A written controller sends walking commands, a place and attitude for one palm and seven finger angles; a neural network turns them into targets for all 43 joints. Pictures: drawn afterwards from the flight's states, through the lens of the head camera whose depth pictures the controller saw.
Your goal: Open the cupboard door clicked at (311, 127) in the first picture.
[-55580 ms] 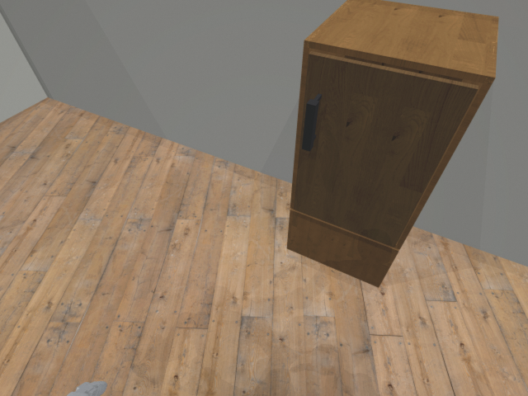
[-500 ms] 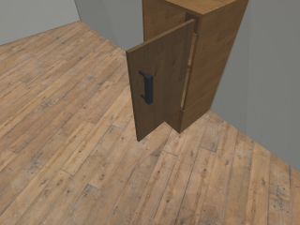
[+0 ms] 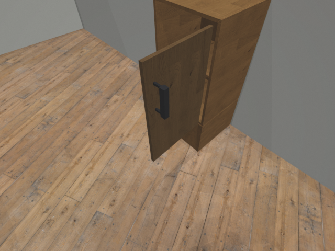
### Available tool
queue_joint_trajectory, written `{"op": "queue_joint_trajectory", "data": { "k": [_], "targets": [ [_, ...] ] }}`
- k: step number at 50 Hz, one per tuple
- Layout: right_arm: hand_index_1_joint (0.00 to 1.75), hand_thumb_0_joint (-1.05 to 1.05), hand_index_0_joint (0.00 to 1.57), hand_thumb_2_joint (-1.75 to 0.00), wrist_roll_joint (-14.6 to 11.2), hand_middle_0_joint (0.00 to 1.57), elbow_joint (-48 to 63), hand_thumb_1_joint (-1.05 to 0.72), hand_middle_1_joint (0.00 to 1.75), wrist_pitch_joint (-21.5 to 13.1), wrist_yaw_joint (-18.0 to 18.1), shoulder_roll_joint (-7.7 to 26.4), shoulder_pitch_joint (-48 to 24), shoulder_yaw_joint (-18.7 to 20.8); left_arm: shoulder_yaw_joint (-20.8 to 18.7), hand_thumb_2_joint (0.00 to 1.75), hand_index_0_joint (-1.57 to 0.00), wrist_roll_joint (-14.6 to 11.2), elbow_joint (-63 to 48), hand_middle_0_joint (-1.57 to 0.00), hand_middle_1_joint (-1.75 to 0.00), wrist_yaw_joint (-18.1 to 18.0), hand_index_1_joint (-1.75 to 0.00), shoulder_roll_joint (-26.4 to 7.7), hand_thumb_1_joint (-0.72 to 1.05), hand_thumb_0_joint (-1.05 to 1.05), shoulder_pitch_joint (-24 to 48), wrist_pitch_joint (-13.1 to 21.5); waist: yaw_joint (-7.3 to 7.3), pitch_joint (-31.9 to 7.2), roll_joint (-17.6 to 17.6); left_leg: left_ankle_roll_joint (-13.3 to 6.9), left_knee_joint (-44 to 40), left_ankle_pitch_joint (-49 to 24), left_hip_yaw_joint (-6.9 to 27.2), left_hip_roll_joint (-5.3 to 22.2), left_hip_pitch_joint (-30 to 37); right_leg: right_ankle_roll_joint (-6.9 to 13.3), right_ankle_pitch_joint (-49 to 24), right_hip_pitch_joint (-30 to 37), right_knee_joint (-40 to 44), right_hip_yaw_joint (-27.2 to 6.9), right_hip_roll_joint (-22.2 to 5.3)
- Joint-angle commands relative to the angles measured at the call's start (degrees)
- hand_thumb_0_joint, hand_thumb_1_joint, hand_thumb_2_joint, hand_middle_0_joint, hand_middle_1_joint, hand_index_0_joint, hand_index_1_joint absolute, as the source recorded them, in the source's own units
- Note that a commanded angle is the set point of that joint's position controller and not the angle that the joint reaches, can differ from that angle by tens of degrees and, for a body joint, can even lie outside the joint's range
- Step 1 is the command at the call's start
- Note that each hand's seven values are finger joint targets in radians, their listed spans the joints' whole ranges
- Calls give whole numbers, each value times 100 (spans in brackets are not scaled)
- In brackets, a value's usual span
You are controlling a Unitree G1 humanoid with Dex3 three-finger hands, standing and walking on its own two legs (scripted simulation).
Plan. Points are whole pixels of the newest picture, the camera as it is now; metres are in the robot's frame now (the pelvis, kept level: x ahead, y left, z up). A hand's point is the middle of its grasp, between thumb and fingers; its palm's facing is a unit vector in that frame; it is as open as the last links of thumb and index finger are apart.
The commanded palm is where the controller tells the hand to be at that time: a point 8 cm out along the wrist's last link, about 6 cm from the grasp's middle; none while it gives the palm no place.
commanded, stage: let the arm hang, fingers relaxed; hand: left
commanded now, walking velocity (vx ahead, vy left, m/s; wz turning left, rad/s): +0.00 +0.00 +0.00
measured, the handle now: (160, 100) +0.64 +0.06 -0.04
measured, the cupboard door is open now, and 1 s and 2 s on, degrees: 93 93 93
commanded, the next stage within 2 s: look to check the result in 0.02 s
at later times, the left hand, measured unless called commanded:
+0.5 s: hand out of the picture -0.01 +0.16 -0.17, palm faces +0.03 -0.98 -0.19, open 7.4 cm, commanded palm none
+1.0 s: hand out of the picture +0.02 +0.15 -0.17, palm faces +0.02 -0.98 -0.20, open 7.4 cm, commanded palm none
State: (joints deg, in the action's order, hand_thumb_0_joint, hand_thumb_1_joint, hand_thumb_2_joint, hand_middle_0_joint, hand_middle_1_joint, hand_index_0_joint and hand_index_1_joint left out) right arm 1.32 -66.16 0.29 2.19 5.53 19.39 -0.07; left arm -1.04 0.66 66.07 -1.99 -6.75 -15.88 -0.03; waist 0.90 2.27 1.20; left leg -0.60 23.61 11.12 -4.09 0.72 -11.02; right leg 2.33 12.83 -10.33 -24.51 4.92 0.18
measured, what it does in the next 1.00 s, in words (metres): stands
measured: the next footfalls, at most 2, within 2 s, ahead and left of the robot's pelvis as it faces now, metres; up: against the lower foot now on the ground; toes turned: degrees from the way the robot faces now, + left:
none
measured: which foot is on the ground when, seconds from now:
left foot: down 0.00-1.00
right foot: down 0.00-1.00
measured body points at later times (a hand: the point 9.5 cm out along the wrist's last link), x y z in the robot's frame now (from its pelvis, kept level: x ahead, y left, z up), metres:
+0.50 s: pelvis +0.01 +0.00 +0.00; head +0.02 -0.01 +0.45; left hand -0.01 +0.21 -0.16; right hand +0.00 -0.21 -0.17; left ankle +0.02 +0.11 -0.74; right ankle +0.01 -0.09 -0.74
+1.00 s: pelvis +0.02 -0.01 +0.00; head +0.04 -0.03 +0.45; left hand +0.02 +0.21 -0.15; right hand +0.00 -0.22 -0.17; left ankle +0.02 +0.11 -0.74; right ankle +0.01 -0.09 -0.74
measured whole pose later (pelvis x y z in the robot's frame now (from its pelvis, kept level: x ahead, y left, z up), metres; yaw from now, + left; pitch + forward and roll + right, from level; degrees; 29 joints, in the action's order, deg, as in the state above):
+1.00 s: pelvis +0.02 -0.01 +0.00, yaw +0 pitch -1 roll +0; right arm 1.0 -66.8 0.1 2.3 7.6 16.1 -0.1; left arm -0.5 0.5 66.4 -2.1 -7.3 -15.5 0.9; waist 0.8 2.9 1.3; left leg 0.7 21.5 12.0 -3.9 1.7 -8.1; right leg 3.2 13.6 -7.4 -22.0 5.0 1.4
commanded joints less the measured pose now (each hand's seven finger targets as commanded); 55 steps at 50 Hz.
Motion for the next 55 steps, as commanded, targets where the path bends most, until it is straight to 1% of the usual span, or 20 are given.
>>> {"op": "queue_joint_trajectory", "data": {
  "k": [1,5,8,10,11,13,18,20,21,23,26,30,35,41,44,46,48,51,53,55],
  "targets": [
    [30,0,20,-90,-9,20,144,-90,30,-33,30,488,387,81,-69,90,-20,-17,-100,-20,-30,-37,-30,-515,90,0,-513,82,-71,374,-41,-137,-564,109,561,517,-165,70,18,-247,639,-653,-591],
    [30,0,20,-90,-13,20,138,-90,30,-59,33,517,350,76,-66,90,-20,-20,-89,-20,-30,-35,-30,-519,90,0,-499,101,-40,212,-43,-139,-556,-160,565,539,-23,58,-226,-155,595,-656,-614],
    [30,0,20,-90,-12,20,125,-90,30,-46,29,538,293,74,-51,90,-20,-17,-67,-20,-30,-40,-30,-525,90,0,-524,107,-35,258,-134,-132,-534,-168,539,537,39,51,-197,-212,645,-673,-621],
    [30,0,20,-90,-14,20,117,-90,30,-46,27,559,251,69,-46,90,-20,-18,-58,-20,-30,-37,-30,-541,90,0,-523,110,-32,267,-28,-126,-551,-189,531,535,73,49,-232,-210,655,-671,-636],
    [30,0,20,-90,-20,20,143,-90,30,-38,28,584,245,75,-48,90,-20,-14,-64,-20,-30,-44,-30,-538,90,0,-555,116,-40,259,-107,-126,-516,-200,535,537,105,45,-210,-237,663,-675,-608],
    [30,0,20,-90,-15,20,125,-90,30,-42,26,569,212,64,-39,90,-20,-17,-49,-20,-30,-40,-30,-536,90,0,-518,113,-26,315,-12,-123,-561,-174,537,539,69,47,-214,-233,683,-686,-626],
    [30,0,20,-90,-15,20,118,-90,30,-37,20,591,160,59,-23,90,-20,-17,-34,-20,-30,-40,-30,-554,90,0,-518,118,-34,348,-138,-119,-560,-193,523,534,99,38,-219,-237,715,-705,-632],
    [30,0,20,-90,-16,20,120,-90,30,-35,17,612,128,63,-23,90,-20,-20,-37,-20,-30,-36,-30,-575,90,0,-514,123,-30,298,-104,-110,-545,-208,508,522,144,32,-242,-212,733,-713,-641],
    [30,0,20,-90,-22,20,134,-90,30,-36,19,639,143,64,-33,90,-20,-16,-49,-20,-30,-43,-30,-585,90,0,-501,131,-29,269,-202,-111,-523,-290,514,535,153,32,-294,-184,714,-697,-621],
    [30,0,20,-90,-12,20,108,-90,30,-34,18,614,106,58,-19,90,-20,-23,-39,-20,-30,-40,-30,-570,90,0,-490,126,-33,302,-96,-104,-529,-273,501,524,154,33,-286,-193,737,-710,-641],
    [30,0,20,-90,-21,20,111,-90,30,-40,19,639,108,60,-30,90,-20,-22,-50,-20,-30,-46,-30,-595,90,0,-496,139,-50,254,-156,-106,-519,-381,510,531,193,35,-387,-138,734,-696,-640],
    [30,0,20,-90,-9,20,74,-90,30,-42,23,629,96,50,-26,90,-20,-30,-54,-20,-30,-38,-30,-596,90,0,-458,135,-42,247,-51,-87,-530,-401,479,534,187,39,-469,-76,736,-709,-646],
    [30,0,20,-90,-15,20,45,-90,30,-55,33,629,116,42,-34,90,-20,-33,-59,-20,-30,-43,-30,-612,90,0,-419,144,-44,211,-164,-85,-539,-561,495,550,209,41,-672,28,711,-701,-642],
    [30,0,20,-90,-29,20,53,-90,30,-53,32,693,99,68,-47,90,-20,-33,-73,-20,-30,-50,-30,-686,90,0,-440,163,-62,202,-94,-74,-513,-572,447,547,275,50,-770,50,767,-710,-651],
    [30,0,20,-90,-19,20,26,-90,30,-45,34,673,116,63,-35,90,-20,-41,-73,-20,-30,-52,-30,-685,90,0,-409,166,-34,189,-112,-59,-514,-527,437,546,272,49,-826,96,784,-742,-663],
    [30,0,20,-90,-29,20,47,-90,30,-42,34,702,119,76,-45,90,-20,-34,-84,-20,-30,-58,-30,-702,90,0,-431,173,-53,216,-215,-63,-503,-549,431,548,276,37,-841,80,801,-708,-654],
    [30,0,20,-90,-20,20,34,-90,30,-41,35,673,104,66,-32,90,-20,-42,-76,-20,-30,-56,-30,-674,90,0,-442,167,-41,187,-114,-60,-494,-535,434,537,314,40,-861,87,809,-744,-669],
    [30,0,20,-90,-29,20,44,-90,30,-42,41,712,108,72,-48,90,-20,-38,-84,-20,-30,-60,-30,-715,90,0,-441,178,-54,224,-173,-54,-493,-604,415,553,304,34,-1009,109,803,-708,-655],
    [30,0,20,-90,-22,20,40,-90,30,-47,41,697,116,73,-43,90,-20,-41,-82,-20,-30,-58,-30,-715,90,0,-432,179,-41,162,-166,-53,-491,-632,410,549,330,28,-1142,172,791,-726,-679],
    [30,0,20,-90,-22,20,44,-90,30,-41,45,700,93,76,-36,90,-20,-40,-65,-20,-30,-55,-30,-695,90,0,-430,177,-35,228,-99,-50,-507,-607,411,558,347,38,-1095,109,810,-753,-667]
  ]
}}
